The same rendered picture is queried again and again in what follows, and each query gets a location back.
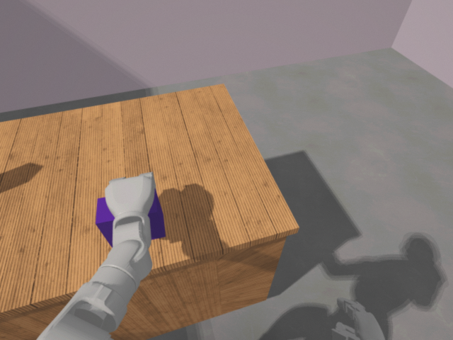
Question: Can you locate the left robot hand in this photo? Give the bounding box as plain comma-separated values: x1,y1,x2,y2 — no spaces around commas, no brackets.
105,172,156,218

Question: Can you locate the table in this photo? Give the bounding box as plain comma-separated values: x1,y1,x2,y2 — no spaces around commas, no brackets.
0,84,299,340

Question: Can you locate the robot left forearm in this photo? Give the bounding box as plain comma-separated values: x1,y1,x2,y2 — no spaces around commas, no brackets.
36,211,152,340

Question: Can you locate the right robot hand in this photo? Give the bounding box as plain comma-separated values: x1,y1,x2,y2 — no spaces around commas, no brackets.
332,297,385,340

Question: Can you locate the sponge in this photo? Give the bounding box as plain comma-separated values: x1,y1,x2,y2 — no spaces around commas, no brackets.
96,189,166,247

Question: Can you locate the left robot upper arm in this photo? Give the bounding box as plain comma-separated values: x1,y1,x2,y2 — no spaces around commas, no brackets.
45,313,114,340

